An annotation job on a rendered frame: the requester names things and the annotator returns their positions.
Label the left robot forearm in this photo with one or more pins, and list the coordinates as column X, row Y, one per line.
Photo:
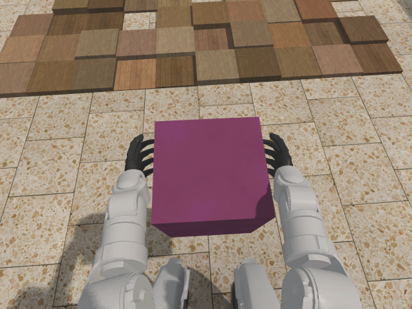
column 123, row 248

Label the robot right thigh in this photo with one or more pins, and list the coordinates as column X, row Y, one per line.
column 253, row 287

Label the robot right hand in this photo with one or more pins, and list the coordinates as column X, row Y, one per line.
column 280, row 154

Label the robot left thigh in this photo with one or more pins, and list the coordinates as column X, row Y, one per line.
column 171, row 286

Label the robot right upper arm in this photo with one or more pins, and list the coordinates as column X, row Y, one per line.
column 313, row 288

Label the robot left upper arm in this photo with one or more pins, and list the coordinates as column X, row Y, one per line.
column 127, row 291

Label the robot left hand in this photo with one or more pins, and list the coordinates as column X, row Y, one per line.
column 135, row 156

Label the right robot forearm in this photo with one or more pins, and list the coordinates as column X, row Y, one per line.
column 306, row 241

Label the carton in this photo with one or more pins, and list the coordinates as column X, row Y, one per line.
column 210, row 177

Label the robot thigh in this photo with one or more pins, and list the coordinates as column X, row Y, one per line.
column 253, row 287
column 171, row 286

